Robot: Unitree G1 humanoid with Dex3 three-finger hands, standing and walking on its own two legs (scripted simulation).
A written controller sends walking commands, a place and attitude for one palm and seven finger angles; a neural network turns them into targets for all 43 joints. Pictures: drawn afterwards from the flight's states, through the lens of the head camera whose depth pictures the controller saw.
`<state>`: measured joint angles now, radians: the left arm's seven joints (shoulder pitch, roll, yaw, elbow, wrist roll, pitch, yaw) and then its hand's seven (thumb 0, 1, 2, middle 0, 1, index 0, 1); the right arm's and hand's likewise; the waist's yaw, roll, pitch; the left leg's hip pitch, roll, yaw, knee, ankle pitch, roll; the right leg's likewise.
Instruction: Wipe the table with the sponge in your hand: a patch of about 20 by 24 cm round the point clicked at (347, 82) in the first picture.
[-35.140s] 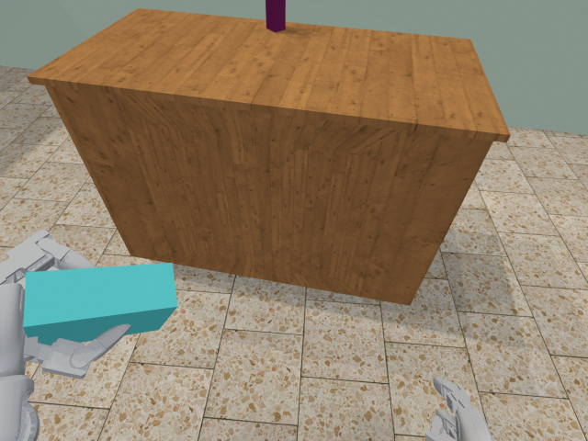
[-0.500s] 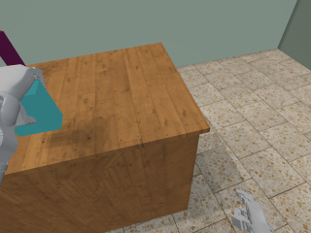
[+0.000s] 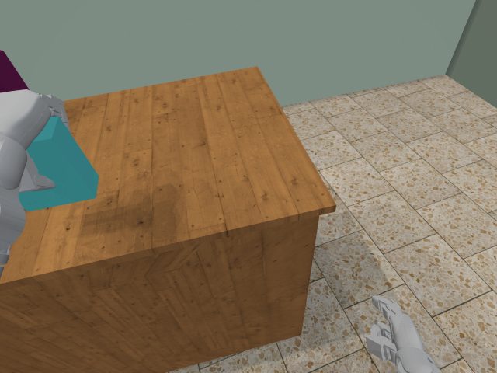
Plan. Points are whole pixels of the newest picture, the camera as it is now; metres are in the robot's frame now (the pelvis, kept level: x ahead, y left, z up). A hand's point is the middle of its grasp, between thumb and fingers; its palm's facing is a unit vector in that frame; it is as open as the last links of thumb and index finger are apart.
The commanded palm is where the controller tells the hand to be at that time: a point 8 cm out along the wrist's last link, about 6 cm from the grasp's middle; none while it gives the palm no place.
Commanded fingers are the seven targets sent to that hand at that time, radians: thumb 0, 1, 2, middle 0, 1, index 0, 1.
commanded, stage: bring the sponge back beside the body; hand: left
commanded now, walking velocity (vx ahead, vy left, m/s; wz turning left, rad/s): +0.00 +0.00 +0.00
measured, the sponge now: (50, 176) +0.30 +0.35 +0.19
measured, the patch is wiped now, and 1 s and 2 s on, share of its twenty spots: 1.00 1.00 1.00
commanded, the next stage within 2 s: step back with the hand held close in 1.54 s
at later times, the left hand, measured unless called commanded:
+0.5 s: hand (24, 179) +0.25 +0.32 +0.23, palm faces +0.16 +0.01 -0.99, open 9.2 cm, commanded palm +0.20 +0.32 +0.31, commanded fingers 0.00 0.10 1.30 -1.20 -1.60 -1.20 -1.60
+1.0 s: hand (28, 216) +0.20 +0.28 +0.23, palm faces +0.23 -0.03 -0.97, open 9.2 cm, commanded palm +0.15 +0.28 +0.30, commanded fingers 0.00 0.10 1.30 -1.20 -1.60 -1.20 -1.60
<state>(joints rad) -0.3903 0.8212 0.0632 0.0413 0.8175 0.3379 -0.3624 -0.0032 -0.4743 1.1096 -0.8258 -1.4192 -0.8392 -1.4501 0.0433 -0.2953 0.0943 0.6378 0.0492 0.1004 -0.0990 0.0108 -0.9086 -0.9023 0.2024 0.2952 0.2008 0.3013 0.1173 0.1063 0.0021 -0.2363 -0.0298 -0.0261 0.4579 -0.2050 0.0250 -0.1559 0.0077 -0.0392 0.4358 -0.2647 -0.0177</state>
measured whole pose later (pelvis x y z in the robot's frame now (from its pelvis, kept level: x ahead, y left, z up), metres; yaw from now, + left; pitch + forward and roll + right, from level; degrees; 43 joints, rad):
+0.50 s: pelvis -0.01 +0.00 +0.00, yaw -1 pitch -3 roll +0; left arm -0.18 0.79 0.08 -0.25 0.76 0.45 -0.30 0.00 -0.47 1.11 -0.83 -1.42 -0.84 -1.45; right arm -0.01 -0.28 0.11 0.63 0.05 0.11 -0.09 0.01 -0.91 -0.90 0.20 0.30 0.20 0.30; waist 0.16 0.12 0.00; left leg -0.22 -0.03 -0.02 0.47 -0.20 0.02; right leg -0.15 0.01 -0.03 0.47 -0.27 -0.02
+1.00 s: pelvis -0.03 -0.01 +0.00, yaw -2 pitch -5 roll +0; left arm 0.01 0.75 0.10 -0.47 0.72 0.48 -0.24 0.00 -0.47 1.11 -0.83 -1.42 -0.84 -1.45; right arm 0.00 -0.28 0.11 0.63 0.05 0.09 -0.09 0.01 -0.91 -0.90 0.20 0.30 0.20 0.30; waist 0.17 0.13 0.00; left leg -0.19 -0.01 0.00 0.48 -0.19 0.01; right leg -0.14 0.03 -0.01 0.49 -0.26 -0.03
